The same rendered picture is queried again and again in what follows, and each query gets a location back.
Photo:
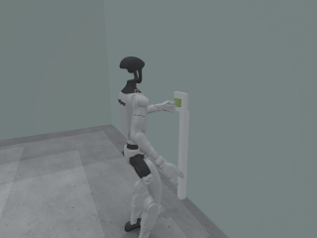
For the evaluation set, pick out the robot left forearm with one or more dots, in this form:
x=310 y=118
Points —
x=155 y=108

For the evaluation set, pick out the robot right forearm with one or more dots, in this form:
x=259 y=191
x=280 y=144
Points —
x=146 y=148

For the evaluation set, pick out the button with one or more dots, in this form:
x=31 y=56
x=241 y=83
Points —
x=177 y=101

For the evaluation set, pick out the panel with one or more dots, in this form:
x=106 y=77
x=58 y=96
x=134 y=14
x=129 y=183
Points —
x=182 y=142

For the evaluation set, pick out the robot head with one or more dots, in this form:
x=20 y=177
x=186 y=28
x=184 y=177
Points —
x=132 y=65

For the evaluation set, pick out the left robot foot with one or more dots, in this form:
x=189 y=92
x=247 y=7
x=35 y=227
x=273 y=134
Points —
x=129 y=226

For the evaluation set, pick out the right robot upper arm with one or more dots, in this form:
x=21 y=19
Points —
x=140 y=104

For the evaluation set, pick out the robot right hand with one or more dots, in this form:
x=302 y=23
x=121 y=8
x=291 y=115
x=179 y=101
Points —
x=169 y=171

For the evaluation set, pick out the robot left hand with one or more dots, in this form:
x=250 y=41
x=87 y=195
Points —
x=169 y=106

